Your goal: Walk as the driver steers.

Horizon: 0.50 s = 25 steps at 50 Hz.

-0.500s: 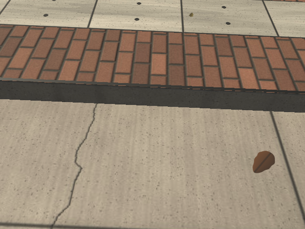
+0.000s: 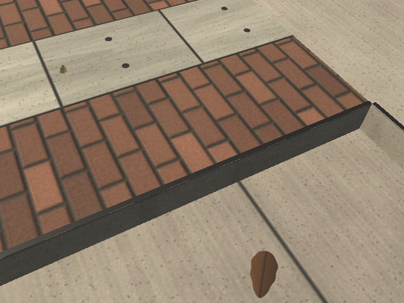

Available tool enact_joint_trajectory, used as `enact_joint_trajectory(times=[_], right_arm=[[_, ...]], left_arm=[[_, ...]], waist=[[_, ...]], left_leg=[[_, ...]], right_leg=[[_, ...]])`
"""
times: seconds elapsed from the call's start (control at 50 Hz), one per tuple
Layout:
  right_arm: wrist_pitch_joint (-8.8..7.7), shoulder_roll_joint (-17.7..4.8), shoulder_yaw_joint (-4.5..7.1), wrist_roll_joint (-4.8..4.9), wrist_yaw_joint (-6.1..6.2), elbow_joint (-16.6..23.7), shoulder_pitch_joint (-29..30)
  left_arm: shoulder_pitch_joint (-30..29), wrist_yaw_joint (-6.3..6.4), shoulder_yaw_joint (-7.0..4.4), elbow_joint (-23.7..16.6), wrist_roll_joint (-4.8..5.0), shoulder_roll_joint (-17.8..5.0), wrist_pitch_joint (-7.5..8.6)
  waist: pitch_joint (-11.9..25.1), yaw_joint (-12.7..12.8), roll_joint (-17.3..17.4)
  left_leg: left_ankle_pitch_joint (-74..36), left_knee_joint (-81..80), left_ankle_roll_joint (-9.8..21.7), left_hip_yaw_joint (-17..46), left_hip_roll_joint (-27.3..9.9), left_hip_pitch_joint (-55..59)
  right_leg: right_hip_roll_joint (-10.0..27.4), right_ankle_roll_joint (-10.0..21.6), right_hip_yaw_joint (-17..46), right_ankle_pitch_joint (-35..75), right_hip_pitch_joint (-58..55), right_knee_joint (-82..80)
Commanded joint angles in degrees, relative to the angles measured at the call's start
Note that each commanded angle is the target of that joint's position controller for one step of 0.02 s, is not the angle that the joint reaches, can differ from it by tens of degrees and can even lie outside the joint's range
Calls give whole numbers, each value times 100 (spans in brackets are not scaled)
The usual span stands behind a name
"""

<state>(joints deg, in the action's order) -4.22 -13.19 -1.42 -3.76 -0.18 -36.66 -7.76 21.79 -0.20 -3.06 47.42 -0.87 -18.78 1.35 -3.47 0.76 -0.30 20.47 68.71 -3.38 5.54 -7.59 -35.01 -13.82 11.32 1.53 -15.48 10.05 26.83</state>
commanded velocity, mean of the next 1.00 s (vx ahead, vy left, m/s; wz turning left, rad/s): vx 0.19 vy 0.00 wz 0.64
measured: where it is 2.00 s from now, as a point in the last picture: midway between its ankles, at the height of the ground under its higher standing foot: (79, 270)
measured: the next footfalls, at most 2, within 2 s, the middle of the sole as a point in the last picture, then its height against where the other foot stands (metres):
left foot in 0.22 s outside the picture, level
right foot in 0.86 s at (205, 282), level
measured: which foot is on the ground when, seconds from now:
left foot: up 0.00-0.20, down 0.22-0.84, up 0.86-1.00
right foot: down 0.00-0.20, up 0.22-0.84, down 0.86-1.00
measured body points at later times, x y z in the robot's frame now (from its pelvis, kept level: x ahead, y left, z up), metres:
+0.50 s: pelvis +0.29 +0.09 +0.01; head +0.34 +0.12 +0.45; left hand +0.42 +0.37 -0.11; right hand +0.39 -0.19 -0.11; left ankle +0.39 +0.13 -0.73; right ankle +0.40 -0.08 -0.65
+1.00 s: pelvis +0.41 +0.04 +0.01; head +0.44 +0.05 +0.46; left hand +0.39 +0.38 -0.05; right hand +0.72 -0.11 -0.08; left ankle +0.33 +0.14 -0.65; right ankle +0.51 -0.02 -0.73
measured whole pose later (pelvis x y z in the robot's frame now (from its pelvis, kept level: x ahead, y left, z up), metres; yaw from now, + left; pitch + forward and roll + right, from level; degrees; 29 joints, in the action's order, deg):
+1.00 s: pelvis +0.41 +0.04 +0.01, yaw +43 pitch +0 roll -2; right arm 3.2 -21.6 5.1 1.4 1.2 -36.0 -12.9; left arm 1.8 3.4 -2.5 39.9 -0.6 -16.9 1.3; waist -3.2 -2.0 3.1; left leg 23.9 63.8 -4.5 12.3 7.5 -29.4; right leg -3.8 1.3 2.8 -9.1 13.3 22.4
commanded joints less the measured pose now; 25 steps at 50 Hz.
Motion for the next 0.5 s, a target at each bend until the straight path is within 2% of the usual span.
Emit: enact_joint_trajectory(times=[0.02, 0.04, 0.06, 0.08, 0.1, 0.12, 0.14, 0.16, 0.18, 0.2, 0.22, 0.24, 0.26, 0.28, 0.3, 0.32, 0.34, 0.36, 0.4, 0.44, 0.5], right_arm=[[64, -488, 115, 57, -62, 230, -322], [30, -343, 67, 122, -109, 214, -210], [9, -285, 66, 198, -137, 171, -74], [-242, -479, 167, 438, -101, 328, 675], [-333, -504, 192, 475, -130, 400, 802], [-146, -198, 67, 252, -166, 131, 264], [-89, -418, 137, 228, -146, 23, 148], [-62, -657, 229, 212, -127, -135, -252], [-81, -927, 340, 192, -128, -428, -1096], [-120, -1139, 448, 181, -130, -727, -2006], [-134, -1478, 571, 176, -92, -912, -2527], [-108, -1778, 628, 91, -133, -742, -2053], [-18, -1783, 742, 342, -155, -510, -1726], [89, -1476, 720, 443, -111, -266, -1083], [202, -1119, 624, 468, -85, -255, -830], [264, -999, 592, 485, -59, -339, -929], [308, -987, 590, 487, -30, -445, -1060], [338, -1050, 612, 450, -44, -505, -1097], [371, -1256, 701, 383, -69, -485, -1054], [439, -1387, 772, 372, -34, -428, -978], [579, -1471, 843, 403, 49, -380, -971]], left_arm=[[-502, -30, -139, -398, 55, -654, 374], [-354, -72, -124, -297, 86, -554, 421], [-118, -105, -107, -184, 136, -502, 474], [8, 89, -63, -278, 352, -289, 474], [144, 189, -59, -157, 317, -513, 425], [184, 49, -111, 6, 86, -749, 447], [182, 26, -113, -12, 39, -652, 469], [113, 51, -128, -5, -14, -694, 461], [-158, 92, -166, -81, -70, -769, 424], [-576, 143, -205, -171, -60, -855, 375], [-599, 185, -197, -267, -28, -740, 366], [783, 178, -32, -367, 97, 102, 300], [1019, 193, 20, -318, -31, -215, 240], [520, 182, 18, -377, -119, -450, 186], [-36, 155, 19, -482, -203, -524, 145], [-467, 130, 21, -624, -250, -525, 76], [-524, 118, 44, -727, -270, -464, -54], [-505, 134, 77, -749, -257, -374, -177], [-509, 171, 124, -778, -250, -257, -294], [-734, 190, 114, -858, -221, -291, -354], [-1231, 211, 67, -951, -184, -405, -408]], waist=[[-275, -400, 480], [-117, -225, 314], [49, -13, 182], [76, 420, 428], [169, 402, 288], [245, 219, -351], [295, 262, -436], [488, 42, -437], [716, -391, -509], [867, -962, -478], [1053, -1126, 101], [1758, 4, 1614], [2873, -81, 1041], [2314, -33, 391], [1536, -36, -127], [1092, -71, -314], [870, 0, -217], [802, 65, -116], [889, 90, -10], [919, 43, 175], [791, -149, 488]], left_leg=[[-1091, -1689, 22, -787, 45, 727], [-1995, -2334, 170, -980, 200, 1119], [-2879, -2817, 319, -1105, 355, 1312], [-3402, -3280, 261, -902, 571, 1230], [-3709, -3858, 318, -966, 740, 997], [-3943, -3982, 565, -1151, 708, 1221], [-3823, -3909, 714, -1066, 823, 1546], [-3399, -3807, 794, -1016, 1074, 1846], [-3079, -3751, 848, -917, 1222, 2365], [-3196, -4101, 909, -789, 1150, 2938], [-5092, -4227, 1085, -292, 615, 3462], [-8956, -3242, 2193, 1927, -1070, 5278], [-8180, -3980, 2617, 3139, -1288, 5547], [-6279, -4431, 2520, 2795, -991, 4709], [-4977, -4717, 2274, 2336, -615, 3797], [-4575, -4932, 2091, 2102, -331, 3211], [-4380, -5089, 1919, 1989, -160, 2746], [-4165, -5152, 1751, 1882, -19, 2424], [-3821, -5147, 1418, 1863, 203, 2129], [-2977, -5209, 1084, 1971, 370, 1998], [-1078, -5440, 670, 2369, 600, 2099]], right_leg=[[1388, 460, 904, 4898, 1121, -1304], [1161, 184, 517, 5143, 1069, -1295], [1148, -23, 403, 4999, 773, -1348], [1374, -121, 582, 4086, 544, -1266], [1454, -209, 495, 3897, -84, -1251], [1432, -287, 278, 4358, -402, -1358], [1543, -453, 279, 4774, -501, -1082], [1630, -587, 197, 5375, -742, -681], [1651, -719, 54, 5664, -866, 142], [1543, -850, -187, 5454, -738, 1458], [953, -989, -593, 3320, -290, 3557], [271, -1320, -332, -2145, 1885, 5938], [455, -1256, 327, -1537, 2143, 6360], [829, -1221, 462, -883, 2218, 6087], [1060, -1224, 364, -710, 2244, 5588], [1157, -1261, 326, -741, 2241, 5201], [1228, -1299, 339, -685, 2050, 4784], [1262, -1331, 341, -685, 1877, 4447], [1260, -1377, 325, -624, 1756, 4030], [1276, -1429, 373, -385, 1863, 3667], [1249, -1500, 547, -27, 2196, 3182]])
